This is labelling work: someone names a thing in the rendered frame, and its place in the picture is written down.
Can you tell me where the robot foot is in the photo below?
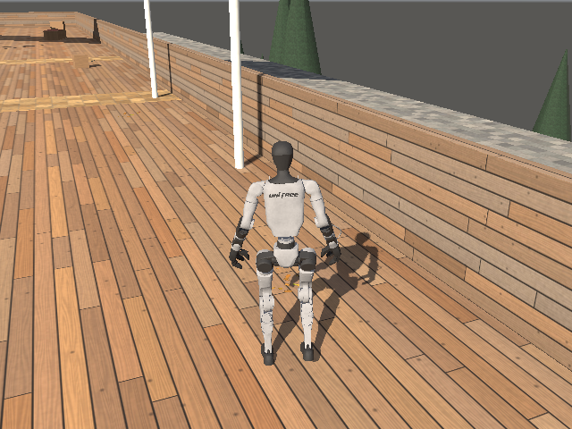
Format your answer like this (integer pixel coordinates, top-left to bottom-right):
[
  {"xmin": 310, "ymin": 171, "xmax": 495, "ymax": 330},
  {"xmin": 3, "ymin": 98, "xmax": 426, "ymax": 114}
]
[
  {"xmin": 300, "ymin": 341, "xmax": 314, "ymax": 361},
  {"xmin": 261, "ymin": 343, "xmax": 274, "ymax": 366}
]

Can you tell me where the left robot hand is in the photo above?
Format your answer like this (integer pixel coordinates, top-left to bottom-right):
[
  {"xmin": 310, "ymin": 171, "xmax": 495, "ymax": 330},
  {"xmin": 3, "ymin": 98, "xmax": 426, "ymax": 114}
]
[{"xmin": 229, "ymin": 248, "xmax": 249, "ymax": 269}]

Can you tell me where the right robot hand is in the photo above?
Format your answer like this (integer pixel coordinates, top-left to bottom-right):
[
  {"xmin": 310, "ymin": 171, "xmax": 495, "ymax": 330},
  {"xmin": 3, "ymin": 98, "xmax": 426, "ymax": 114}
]
[{"xmin": 321, "ymin": 244, "xmax": 341, "ymax": 265}]

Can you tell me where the left robot forearm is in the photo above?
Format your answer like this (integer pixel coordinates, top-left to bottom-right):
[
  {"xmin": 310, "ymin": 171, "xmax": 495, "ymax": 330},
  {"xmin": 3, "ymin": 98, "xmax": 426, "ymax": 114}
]
[{"xmin": 231, "ymin": 216, "xmax": 249, "ymax": 251}]

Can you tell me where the right robot upper arm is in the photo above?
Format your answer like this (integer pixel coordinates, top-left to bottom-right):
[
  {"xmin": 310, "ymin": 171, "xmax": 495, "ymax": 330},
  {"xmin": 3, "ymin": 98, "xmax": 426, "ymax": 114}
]
[{"xmin": 302, "ymin": 179, "xmax": 329, "ymax": 228}]

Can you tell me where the right robot forearm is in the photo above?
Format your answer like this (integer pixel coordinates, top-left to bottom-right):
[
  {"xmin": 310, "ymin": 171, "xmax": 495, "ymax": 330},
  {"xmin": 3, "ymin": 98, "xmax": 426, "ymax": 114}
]
[{"xmin": 320, "ymin": 214, "xmax": 338, "ymax": 248}]

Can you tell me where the robot right foot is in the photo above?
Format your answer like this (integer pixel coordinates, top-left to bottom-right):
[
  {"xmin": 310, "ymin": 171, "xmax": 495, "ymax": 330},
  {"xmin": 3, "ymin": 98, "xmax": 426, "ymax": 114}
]
[{"xmin": 300, "ymin": 341, "xmax": 314, "ymax": 361}]

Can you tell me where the robot left foot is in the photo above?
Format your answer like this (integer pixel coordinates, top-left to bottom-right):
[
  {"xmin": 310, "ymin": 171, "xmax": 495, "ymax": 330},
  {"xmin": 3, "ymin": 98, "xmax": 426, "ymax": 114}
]
[{"xmin": 261, "ymin": 343, "xmax": 274, "ymax": 366}]

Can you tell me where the left robot upper arm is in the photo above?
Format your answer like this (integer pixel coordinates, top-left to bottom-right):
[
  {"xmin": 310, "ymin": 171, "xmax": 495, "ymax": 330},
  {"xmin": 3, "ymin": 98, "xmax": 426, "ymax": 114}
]
[{"xmin": 240, "ymin": 181, "xmax": 265, "ymax": 230}]

